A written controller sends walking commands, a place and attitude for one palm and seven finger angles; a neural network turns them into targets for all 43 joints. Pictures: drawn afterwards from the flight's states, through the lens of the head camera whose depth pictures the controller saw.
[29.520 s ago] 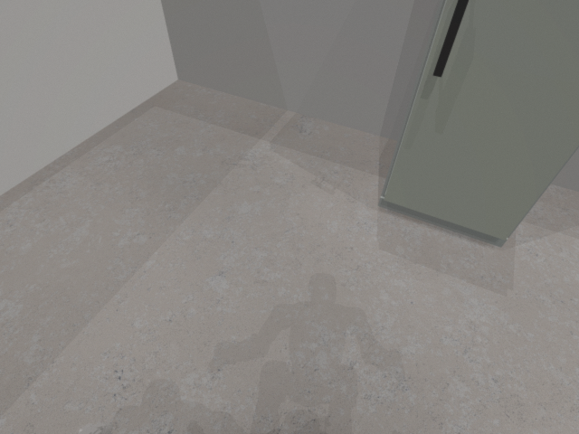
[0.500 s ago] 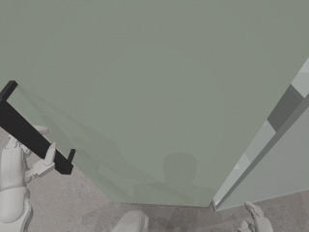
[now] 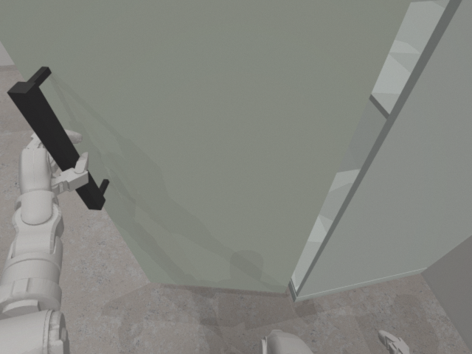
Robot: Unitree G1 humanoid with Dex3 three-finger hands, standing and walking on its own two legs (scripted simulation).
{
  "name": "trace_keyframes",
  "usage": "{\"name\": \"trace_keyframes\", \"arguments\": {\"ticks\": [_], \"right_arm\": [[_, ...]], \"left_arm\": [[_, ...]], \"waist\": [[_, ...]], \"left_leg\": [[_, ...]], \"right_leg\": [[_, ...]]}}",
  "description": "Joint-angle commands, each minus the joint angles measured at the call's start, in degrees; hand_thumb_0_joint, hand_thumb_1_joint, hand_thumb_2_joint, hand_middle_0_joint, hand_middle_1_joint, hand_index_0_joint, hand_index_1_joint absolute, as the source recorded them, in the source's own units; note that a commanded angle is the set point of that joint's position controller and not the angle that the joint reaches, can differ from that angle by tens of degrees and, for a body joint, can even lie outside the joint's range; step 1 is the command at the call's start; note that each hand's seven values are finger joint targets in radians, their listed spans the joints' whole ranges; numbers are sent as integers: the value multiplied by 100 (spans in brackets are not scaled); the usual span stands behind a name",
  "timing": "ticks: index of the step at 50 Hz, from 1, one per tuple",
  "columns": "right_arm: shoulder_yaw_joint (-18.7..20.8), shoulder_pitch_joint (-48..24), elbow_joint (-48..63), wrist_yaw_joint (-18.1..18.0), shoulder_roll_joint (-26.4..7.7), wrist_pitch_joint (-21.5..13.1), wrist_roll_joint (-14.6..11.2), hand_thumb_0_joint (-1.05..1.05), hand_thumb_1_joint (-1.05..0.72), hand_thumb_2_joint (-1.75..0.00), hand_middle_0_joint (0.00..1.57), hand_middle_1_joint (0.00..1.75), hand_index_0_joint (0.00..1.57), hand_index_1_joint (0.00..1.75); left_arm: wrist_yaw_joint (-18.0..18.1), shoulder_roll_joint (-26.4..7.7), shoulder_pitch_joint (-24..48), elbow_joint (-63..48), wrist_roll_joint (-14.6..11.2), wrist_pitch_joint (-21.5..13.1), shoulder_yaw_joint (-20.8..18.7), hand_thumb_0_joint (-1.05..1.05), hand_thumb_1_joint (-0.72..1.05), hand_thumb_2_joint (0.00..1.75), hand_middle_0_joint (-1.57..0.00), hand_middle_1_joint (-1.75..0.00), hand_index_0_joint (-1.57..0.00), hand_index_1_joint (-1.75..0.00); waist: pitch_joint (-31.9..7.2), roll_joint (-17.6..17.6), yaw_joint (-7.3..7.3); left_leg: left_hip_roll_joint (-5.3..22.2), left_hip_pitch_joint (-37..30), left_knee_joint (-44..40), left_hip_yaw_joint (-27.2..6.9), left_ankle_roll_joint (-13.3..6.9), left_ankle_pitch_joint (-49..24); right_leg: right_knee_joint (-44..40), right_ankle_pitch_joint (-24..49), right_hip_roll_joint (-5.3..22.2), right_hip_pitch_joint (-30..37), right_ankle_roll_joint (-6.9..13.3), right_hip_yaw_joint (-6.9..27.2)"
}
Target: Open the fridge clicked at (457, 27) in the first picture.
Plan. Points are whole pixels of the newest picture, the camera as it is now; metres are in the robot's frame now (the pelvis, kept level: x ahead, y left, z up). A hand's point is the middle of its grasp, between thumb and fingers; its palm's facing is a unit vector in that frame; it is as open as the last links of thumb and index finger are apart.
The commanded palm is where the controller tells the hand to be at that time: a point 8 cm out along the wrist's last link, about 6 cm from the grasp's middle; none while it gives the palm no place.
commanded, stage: stop walking and hold the door back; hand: left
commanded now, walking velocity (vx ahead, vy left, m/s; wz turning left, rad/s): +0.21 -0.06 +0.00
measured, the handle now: (74, 149) +0.44 +0.30 +0.11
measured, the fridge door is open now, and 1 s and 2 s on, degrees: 73 71 70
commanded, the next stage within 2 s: loosen the grip on the handle in 1.34 s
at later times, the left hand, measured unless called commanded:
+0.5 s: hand (81, 157) +0.42 +0.28 +0.10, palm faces +0.38 -0.90 -0.21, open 6.4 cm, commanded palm +0.37 +0.34 +0.09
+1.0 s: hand (80, 163) +0.41 +0.28 +0.10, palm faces +0.34 -0.90 -0.27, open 6.1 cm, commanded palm +0.37 +0.34 +0.09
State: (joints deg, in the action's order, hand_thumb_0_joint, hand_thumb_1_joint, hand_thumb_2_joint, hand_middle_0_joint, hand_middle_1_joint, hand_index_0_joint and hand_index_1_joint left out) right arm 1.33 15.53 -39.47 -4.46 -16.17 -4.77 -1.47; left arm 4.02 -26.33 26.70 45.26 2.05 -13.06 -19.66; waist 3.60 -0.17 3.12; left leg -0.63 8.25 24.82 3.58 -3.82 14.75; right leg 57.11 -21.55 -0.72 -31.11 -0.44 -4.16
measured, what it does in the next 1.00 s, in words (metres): steps on the spot: right foot, then left foot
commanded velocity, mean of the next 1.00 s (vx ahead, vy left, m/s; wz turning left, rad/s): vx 0.03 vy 0.03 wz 0.00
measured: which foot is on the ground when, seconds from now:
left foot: down 0.00-0.20, up 0.22-0.48, down 0.50-1.00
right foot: up 0.00-0.18, down 0.20-1.00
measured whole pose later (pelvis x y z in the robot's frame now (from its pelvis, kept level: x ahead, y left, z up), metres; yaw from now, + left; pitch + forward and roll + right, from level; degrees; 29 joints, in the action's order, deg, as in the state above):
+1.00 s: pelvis -0.01 +0.01 -0.01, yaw -7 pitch +0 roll -1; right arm -2.1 15.9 -41.2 -6.5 -15.1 -3.5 -1.5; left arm 1.7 -31.0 25.5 46.4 0.4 -12.0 -25.0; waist 1.9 0.5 4.1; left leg 2.8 18.5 31.3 5.0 -1.1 12.5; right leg 29.7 -14.5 0.4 -14.8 -0.9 -1.3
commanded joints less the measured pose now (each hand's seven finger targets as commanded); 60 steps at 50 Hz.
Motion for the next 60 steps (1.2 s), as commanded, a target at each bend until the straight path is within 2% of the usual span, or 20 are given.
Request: {"name": "trace_keyframes", "arguments": {"ticks": [1, 4, 7, 8, 9, 10, 12, 16, 23, 26, 27, 28, 30, 32, 37, 39, 41, 45, 49, 60], "right_arm": [[196, 36, 359, -217, -851, -161, -115, 0, -90, -90, 20, 30, 20, 30], [143, 146, 314, -342, -902, -189, -102, 0, -90, -90, 20, 30, 20, 30], [129, 7, 204, -300, -1005, -219, -100, 0, -90, -90, 20, 30, 20, 30], [149, 13, 154, -268, -976, -233, -103, 0, -90, -90, 20, 30, 20, 30], [202, 118, 146, -247, -845, -197, -114, 0, -90, -90, 20, 30, 20, 30], [287, -67, 171, -262, -963, -211, -135, 0, -90, -90, 20, 30, 20, 30], [222, -7, 74, -129, -897, -294, -180, 0, -90, -90, 20, 30, 20, 30], [38, -110, -120, -109, -985, -309, -63, 0, -90, -90, 20, 30, 20, 30], [183, -29, 273, -150, -990, -426, 7, 0, -90, -90, 20, 30, 20, 30], [263, -88, 554, -116, -1146, -302, -75, 0, -90, -90, 20, 30, 20, 30], [200, -221, 682, -99, -952, -291, -55, 0, -90, -90, 20, 30, 20, 30], [175, -221, 673, -100, -878, -324, 16, 0, -90, -90, 20, 30, 20, 30], [178, -167, 693, -126, -815, -334, 24, 0, -90, -90, 20, 30, 20, 30], [180, -77, 704, -131, -884, -335, -8, 0, -90, -90, 20, 30, 20, 30], [66, -82, 717, -182, -850, -265, -26, 0, -90, -90, 20, 30, 20, 30], [95, -164, 665, -200, -869, -153, -124, 0, -90, -90, 20, 30, 20, 30], [26, -208, 646, -232, -828, -122, -91, 0, -90, -90, 20, 30, 20, 30], [-16, -267, 558, -283, -906, -107, -17, 0, -90, -90, 20, 30, 20, 30], [37, -223, 551, -295, -889, -152, -29, 0, -90, -90, 20, 30, 20, 30], [82, 48, 143, -311, -1094, -100, -39, 0, -90, -90, 20, 30, 20, 30]], "left_arm": [[93, -2130, 3066, -865, -106, -358, -425, 0, 90, 90, -45, -140, -45, -140], [-42, -1992, 3200, -905, -169, -267, -187, 0, 90, 90, -45, -140, -45, -140], [-1, -2416, 3108, -560, -153, -263, -475, 0, 90, 90, -45, -140, -45, -140], [34, -2644, 3028, -391, -87, -291, -655, 0, 90, 90, -45, -140, -45, -140], [78, -3040, 2816, -134, -15, -289, -965, 0, 90, 90, -45, -140, -45, -140], [77, -3595, 2548, -15, -148, -230, -1540, 0, 90, 90, -45, -140, -45, -140], [-8, -3292, 3106, -227, -151, -209, -1270, 0, 90, 90, -45, -140, -45, -140], [-79, -3561, 2974, 507, -233, -303, -1611, 0, 90, 90, -45, -140, -45, -140], [-37, -3080, 2643, -69, -142, -425, -1309, 0, 90, 90, -45, -140, -45, -140], [-49, -2782, 2025, -435, -173, -446, -1283, 0, 90, 90, -45, -140, -45, -140], [-78, -2391, 1829, -815, -128, -501, -941, 0, 90, 90, -45, -140, -45, -140], [-54, -2567, 2164, -1080, -74, -539, -1005, 0, 90, 90, -45, -140, -45, -140], [14, -2615, 1894, -1341, -113, -534, -1112, 0, 90, 90, -45, -140, -45, -140], [9, -2524, 1661, -1423, -125, -404, -1084, 0, 90, 90, -45, -140, -45, -140], [69, -3070, 1404, -1056, -89, -264, -1496, 0, 90, 90, -45, -140, -45, -140], [60, -3244, 1129, -880, -298, -110, -1741, 0, 90, 90, -45, -140, -45, -140], [25, -3144, 1168, -791, -293, -97, -1670, 0, 90, 90, -45, -140, -45, -140], [25, -2949, 1297, -950, -282, -161, -1431, 0, 90, 90, -45, -140, -45, -140], [73, -2703, 1319, -948, -265, -167, -1168, 0, 90, 90, -45, -140, -45, -140], [28, -3171, 2392, 596, -239, -118, -1107, 0, 90, 90, -45, -140, -45, -140]], "waist": [[-957, -889, -327], [-1276, -1031, -287], [-1531, -1209, -343], [-1737, -807, -364], [-1986, 594, -306], [-1790, 1074, -462], [-1688, 894, -304], [-1213, 584, -294], [-1380, 428, -297], [-1419, -598, -441], [-1454, -1694, -306], [-1333, -1991, -256], [-1382, -1569, -345], [-1753, -1332, -347], [-2001, -571, -205], [-2082, 585, -334], [-1870, 410, -344], [-1540, -626, -330], [-1395, -873, -339], [-1214, 66, -247]], "left_leg": [[1564, -746, -819, -1591, -944, -581], [1376, -627, -349, -958, -676, -1737], [1113, 251, 570, -430, -242, -1333], [903, 1074, 1436, -263, -73, -1245], [325, 2372, 2881, 79, 176, -51], [50, 3165, 4230, -347, 330, 1667], [339, 2902, 4502, -953, 397, 1460], [343, 1953, 3596, -475, 384, 691], [154, -93, 463, 54, 439, -388], [1132, -105, -268, -1171, 3, -1826], [1561, -142, -600, -1697, -178, -1754], [1791, 95, -905, -2033, -345, -1679], [1741, -44, -486, -1691, -512, -2428], [1394, -399, 198, -947, -236, -3123], [616, 857, 875, -196, 441, -1756], [443, 1138, 1103, -193, 502, -884], [426, 1196, 853, -265, 457, 8], [980, 306, -49, -811, 200, -1356], [1195, 727, -381, -1111, 13, -867], [555, 706, 547, -356, 330, 105]], "right_leg": [[264, -34, 329, -670, -100, 181], [-1283, -14, 137, 588, -130, -158], [-2917, 598, 16, 2437, -74, -335], [-3177, 866, 393, 3503, 145, 222], [-3402, 1422, 1636, 4532, 697, 2079], [-3723, 2715, 2612, 4216, 1246, 3438], [-3722, 1465, 2407, 3515, 1088, 2873], [-3962, 817, 1791, 1976, 713, 1422], [-3648, 376, 1169, 1488, 445, 900], [-2594, 836, 274, 1524, 63, 531], [-1933, 361, 117, 1218, -47, 173], [-1219, -417, 90, 1070, -55, 242], [-1365, -486, 170, 1116, -30, 329], [-2303, 53, 115, 1496, -48, 140], [-2939, 4075, 965, 3089, 220, 769], [-2869, 4636, 1147, 3341, 360, 1082], [-3038, 3925, 1263, 3079, 380, 1151], [-2988, 1468, 494, 1950, -19, 434], [-2888, 806, 280, 2146, -36, 338], [-3804, 225, 893, 1438, 150, 1154]]}}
